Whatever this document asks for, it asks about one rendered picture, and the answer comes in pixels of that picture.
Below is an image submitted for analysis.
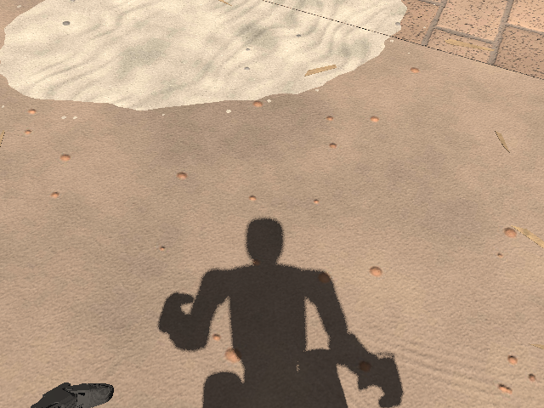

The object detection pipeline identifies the robot left hand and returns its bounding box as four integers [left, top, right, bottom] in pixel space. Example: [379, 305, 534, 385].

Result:
[31, 382, 114, 408]

